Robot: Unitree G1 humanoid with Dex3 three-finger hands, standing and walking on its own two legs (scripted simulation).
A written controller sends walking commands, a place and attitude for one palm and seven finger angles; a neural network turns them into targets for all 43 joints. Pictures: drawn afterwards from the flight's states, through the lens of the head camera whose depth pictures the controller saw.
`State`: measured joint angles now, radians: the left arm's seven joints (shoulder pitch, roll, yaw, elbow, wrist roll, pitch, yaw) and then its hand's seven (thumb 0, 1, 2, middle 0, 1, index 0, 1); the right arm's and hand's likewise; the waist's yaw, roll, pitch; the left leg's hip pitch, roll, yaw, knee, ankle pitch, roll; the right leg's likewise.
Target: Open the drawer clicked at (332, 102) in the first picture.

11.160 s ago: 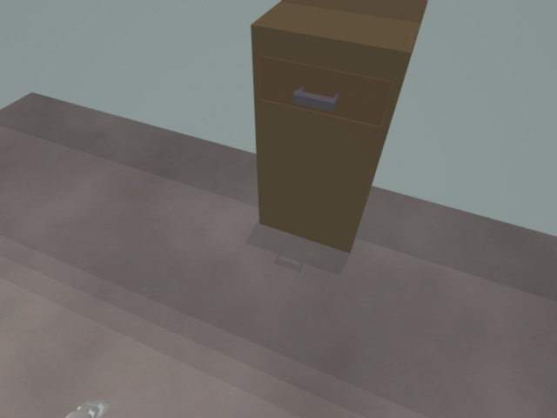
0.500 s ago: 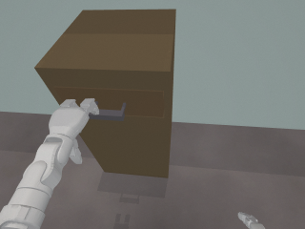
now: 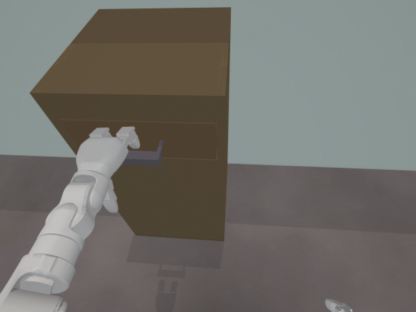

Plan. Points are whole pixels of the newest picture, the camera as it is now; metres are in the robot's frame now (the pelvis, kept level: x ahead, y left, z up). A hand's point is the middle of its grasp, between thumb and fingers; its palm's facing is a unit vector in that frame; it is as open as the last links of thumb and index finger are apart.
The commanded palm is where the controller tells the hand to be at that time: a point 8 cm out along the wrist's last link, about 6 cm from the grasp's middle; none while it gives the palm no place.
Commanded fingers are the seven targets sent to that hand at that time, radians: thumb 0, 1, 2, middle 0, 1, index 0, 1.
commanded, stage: move the hooked fingers above the handle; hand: left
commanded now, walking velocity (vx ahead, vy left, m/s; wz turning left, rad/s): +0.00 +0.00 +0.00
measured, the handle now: (138, 150) +0.49 +0.22 -0.03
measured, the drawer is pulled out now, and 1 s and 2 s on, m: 0.00 0.00 0.00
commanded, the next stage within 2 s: lower the fingers behind the handle in 1.18 s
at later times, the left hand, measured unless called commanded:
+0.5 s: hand (133, 154) +0.43 +0.20 +0.04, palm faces -0.03 -0.03 -1.00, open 13.8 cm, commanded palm +0.41 +0.22 +0.09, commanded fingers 0.00 -0.50 0.30 -0.30 -1.20 -0.30 -1.20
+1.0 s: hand (127, 155) +0.43 +0.22 +0.03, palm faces -0.04 -0.03 -1.00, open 13.8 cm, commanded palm +0.41 +0.22 +0.09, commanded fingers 0.00 -0.50 0.30 -0.30 -1.20 -0.30 -1.20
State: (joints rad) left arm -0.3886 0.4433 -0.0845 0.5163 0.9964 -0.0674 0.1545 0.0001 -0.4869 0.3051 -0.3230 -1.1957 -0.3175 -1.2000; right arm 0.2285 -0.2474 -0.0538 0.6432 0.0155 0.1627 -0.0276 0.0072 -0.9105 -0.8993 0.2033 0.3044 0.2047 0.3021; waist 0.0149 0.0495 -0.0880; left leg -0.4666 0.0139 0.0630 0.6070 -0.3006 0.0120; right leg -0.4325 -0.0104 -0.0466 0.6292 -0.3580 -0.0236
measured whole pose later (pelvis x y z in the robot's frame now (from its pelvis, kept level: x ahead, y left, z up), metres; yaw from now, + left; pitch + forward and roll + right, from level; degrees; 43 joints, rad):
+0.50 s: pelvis -0.01 +0.00 -0.01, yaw +0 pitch +13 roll +0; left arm -0.64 0.42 -0.09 0.83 1.06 -0.08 0.25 0.00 -0.49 0.31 -0.32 -1.20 -0.32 -1.20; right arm 0.30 -0.25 -0.07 0.68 0.01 0.17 -0.02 0.01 -0.91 -0.90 0.20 0.30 0.20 0.30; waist -0.04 0.04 -0.11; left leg -0.59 0.02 0.07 0.67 -0.31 0.02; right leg -0.55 -0.01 -0.04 0.69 -0.36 -0.02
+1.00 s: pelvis +0.00 +0.00 -0.01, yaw -1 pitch +14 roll +0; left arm -0.63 0.44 -0.07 0.85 1.06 -0.09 0.27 0.00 -0.49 0.31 -0.32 -1.20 -0.32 -1.20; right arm 0.30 -0.26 -0.07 0.68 0.01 0.17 -0.03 0.01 -0.91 -0.90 0.20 0.30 0.20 0.30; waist -0.05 0.04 -0.12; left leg -0.59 0.02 0.07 0.67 -0.32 0.02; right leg -0.55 0.00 -0.04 0.67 -0.36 -0.02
